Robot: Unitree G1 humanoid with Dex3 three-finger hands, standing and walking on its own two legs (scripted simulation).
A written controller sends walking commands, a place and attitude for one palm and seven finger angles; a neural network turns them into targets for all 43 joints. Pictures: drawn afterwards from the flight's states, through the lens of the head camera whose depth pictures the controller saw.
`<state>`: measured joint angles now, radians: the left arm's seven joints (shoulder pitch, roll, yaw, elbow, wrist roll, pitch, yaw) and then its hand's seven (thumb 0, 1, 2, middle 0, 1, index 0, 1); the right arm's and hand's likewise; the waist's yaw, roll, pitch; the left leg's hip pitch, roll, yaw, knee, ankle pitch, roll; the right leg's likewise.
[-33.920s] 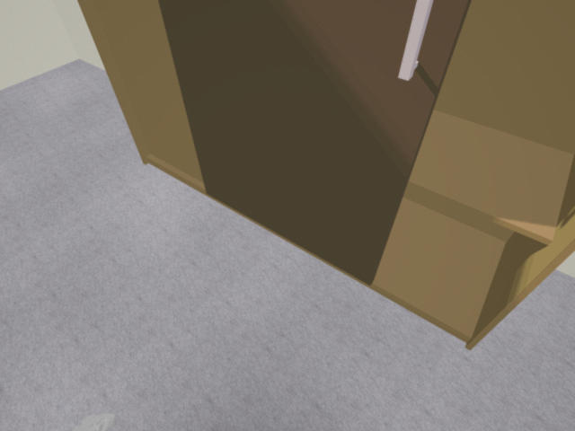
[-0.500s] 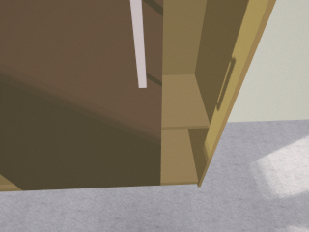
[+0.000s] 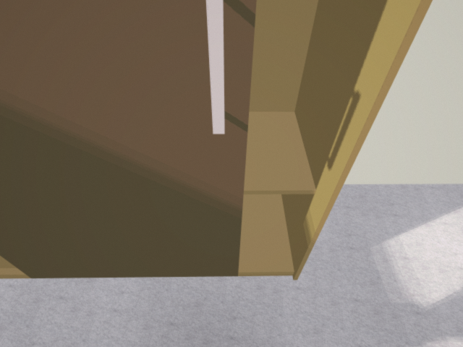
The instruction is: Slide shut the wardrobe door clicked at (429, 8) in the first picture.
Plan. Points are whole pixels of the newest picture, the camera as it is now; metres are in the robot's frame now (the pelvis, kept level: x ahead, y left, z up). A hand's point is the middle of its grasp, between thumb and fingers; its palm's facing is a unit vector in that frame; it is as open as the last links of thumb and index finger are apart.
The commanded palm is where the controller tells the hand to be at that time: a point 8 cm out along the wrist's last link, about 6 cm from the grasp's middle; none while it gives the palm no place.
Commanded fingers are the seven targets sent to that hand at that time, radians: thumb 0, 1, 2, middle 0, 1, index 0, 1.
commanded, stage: come to a stop and stand still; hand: left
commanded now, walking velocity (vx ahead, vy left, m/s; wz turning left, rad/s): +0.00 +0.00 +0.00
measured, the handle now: (217, 67) +0.50 +0.06 +0.25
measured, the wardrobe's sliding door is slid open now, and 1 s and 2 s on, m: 0.25 0.25 0.25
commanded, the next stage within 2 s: look again from close up in 0.32 s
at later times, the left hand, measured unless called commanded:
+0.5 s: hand out of the picture +0.02 +0.19 -0.17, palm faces +0.02 -0.97 -0.22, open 7.4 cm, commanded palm none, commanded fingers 0.00 0.90 0.90 -0.20 -0.30 -0.20 -0.30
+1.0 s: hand out of the picture +0.01 +0.18 -0.17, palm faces +0.01 -0.98 -0.21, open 7.4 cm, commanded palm none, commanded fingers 0.00 0.90 0.90 -0.20 -0.30 -0.20 -0.30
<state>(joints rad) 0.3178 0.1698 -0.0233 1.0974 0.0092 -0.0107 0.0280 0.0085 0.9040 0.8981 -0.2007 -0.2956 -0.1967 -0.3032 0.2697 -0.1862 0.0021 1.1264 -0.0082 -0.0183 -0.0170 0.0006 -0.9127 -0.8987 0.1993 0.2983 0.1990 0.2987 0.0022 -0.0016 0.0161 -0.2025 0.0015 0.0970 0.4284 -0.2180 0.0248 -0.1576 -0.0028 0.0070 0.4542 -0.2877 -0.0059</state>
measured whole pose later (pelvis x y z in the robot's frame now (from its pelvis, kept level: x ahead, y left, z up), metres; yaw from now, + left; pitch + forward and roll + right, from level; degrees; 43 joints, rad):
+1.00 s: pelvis +0.01 +0.00 +0.00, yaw +0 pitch +0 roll +1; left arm 0.29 0.18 -0.02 1.11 0.01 -0.02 0.03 0.01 0.90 0.90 -0.20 -0.30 -0.20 -0.30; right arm 0.24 -0.19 0.01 1.15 -0.01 -0.03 -0.02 0.00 -0.91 -0.90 0.20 0.30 0.20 0.30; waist 0.01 -0.01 0.01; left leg -0.16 0.00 0.09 0.38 -0.21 0.02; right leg -0.11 0.00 0.00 0.40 -0.28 -0.01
